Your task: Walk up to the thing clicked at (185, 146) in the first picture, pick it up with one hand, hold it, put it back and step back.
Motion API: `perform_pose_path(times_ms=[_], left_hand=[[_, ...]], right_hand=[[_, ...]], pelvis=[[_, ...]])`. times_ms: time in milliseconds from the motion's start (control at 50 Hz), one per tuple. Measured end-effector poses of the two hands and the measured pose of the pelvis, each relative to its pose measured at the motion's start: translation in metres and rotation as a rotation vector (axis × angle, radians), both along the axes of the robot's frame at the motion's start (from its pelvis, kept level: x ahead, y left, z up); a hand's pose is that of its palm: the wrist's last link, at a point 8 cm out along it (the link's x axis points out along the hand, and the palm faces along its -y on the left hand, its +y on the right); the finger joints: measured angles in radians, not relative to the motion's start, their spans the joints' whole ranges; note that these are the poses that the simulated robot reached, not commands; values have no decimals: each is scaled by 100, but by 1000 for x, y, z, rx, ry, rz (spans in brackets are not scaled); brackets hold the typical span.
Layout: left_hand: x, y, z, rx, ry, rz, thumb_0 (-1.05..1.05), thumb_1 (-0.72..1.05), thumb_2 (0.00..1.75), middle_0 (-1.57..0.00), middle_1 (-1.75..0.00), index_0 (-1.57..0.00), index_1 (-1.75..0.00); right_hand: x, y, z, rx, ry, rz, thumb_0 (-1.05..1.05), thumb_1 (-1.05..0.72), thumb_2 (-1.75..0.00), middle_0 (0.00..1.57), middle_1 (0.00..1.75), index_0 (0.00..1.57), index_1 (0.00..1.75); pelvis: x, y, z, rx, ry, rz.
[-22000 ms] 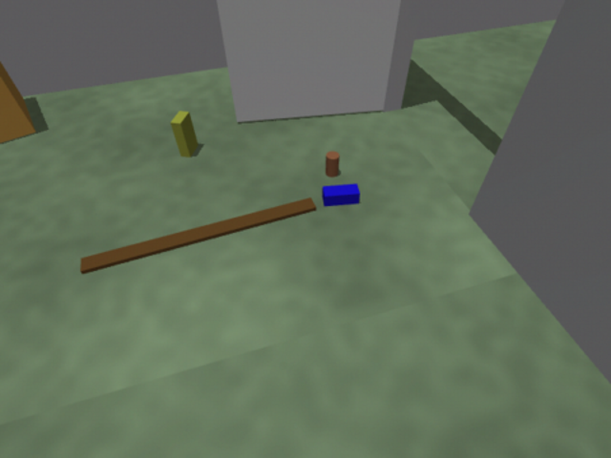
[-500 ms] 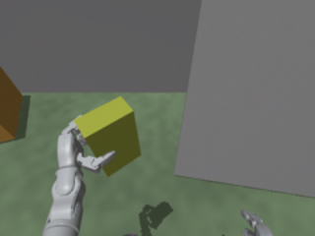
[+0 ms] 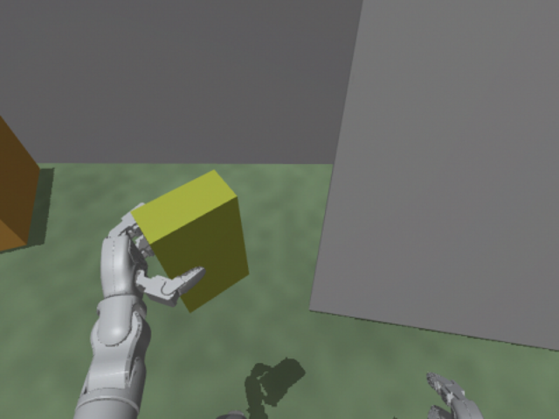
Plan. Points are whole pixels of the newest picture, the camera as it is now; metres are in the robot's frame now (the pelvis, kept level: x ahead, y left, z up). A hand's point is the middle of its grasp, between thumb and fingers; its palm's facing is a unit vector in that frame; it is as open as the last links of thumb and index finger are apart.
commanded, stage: hold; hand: left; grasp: from the side
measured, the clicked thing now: (200, 248) +0.34 +0.14 +0.05
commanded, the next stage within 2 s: crouch in 0.54 s
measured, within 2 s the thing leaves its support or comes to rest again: neither
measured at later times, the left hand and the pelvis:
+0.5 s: hand (172, 253) +0.33 +0.18 +0.06, palm faces +0.21 -0.98 +0.01, open 9.8 cm; pelvis +0.00 +0.00 +0.00, yaw +0 degrees
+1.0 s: hand (176, 272) +0.33 +0.18 +0.01, palm faces +0.27 -0.96 +0.01, open 9.8 cm; pelvis -0.01 -0.01 -0.02, yaw +0 degrees
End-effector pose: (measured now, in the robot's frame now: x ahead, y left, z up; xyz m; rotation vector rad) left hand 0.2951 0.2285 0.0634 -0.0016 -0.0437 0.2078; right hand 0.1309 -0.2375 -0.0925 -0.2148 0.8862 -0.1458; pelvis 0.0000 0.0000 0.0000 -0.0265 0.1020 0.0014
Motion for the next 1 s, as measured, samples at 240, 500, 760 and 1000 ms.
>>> perform_pose_path(times_ms=[240, 500, 760, 1000], left_hand=[[3, -1, -1, -8, 4, -2, -1, -49, 107, -84, -117, -84, -116], [1, -4, -1, -5, 2, 1, -1, -49, 106, -84, -117, -83, -116], [-1, -5, -3, -4, 7, 10, -1, -50, 107, -84, -118, -84, -116], [0, 2, -58, -14, 54, 65, -1, -50, 107, -84, -118, -84, -117]], right_hand=[[1, 0, 0, 1, -2, -1, 1, -92, -90, 20, 30, 20, 30], [1, -6, -1, -1, 4, -2, 1, -92, -90, 20, 30, 20, 30], [3, -8, -1, -3, 0, 2, 1, -90, -90, 20, 30, 20, 30], [-6, -14, -22, -28, 45, 19, 1, -87, -89, 20, 30, 20, 30]], pelvis=[[2, 0, 0, 0, 2, -1], [2, -4, 0, 3, 3, 1], [1, -6, 0, 4, 6, 3], [-9, -7, -22, 2, 92, 1]])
